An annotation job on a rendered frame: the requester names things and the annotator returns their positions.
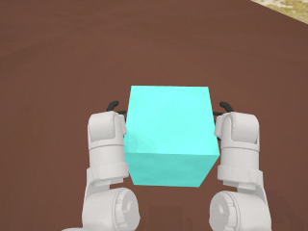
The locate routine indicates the left robot forearm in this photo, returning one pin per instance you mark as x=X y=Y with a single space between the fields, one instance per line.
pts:
x=107 y=160

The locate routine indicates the robot right hand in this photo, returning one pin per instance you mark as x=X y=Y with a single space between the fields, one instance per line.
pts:
x=228 y=109

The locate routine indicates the right robot forearm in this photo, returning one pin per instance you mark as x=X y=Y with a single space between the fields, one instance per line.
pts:
x=239 y=135

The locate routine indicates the robot left hand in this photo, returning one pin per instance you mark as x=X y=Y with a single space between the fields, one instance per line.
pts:
x=111 y=107

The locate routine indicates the robot right upper arm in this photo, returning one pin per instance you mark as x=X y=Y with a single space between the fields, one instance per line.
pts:
x=238 y=211

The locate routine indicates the robot left upper arm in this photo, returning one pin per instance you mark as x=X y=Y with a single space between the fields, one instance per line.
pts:
x=110 y=210

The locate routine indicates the carton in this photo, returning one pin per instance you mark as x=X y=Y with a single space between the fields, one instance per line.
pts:
x=170 y=139

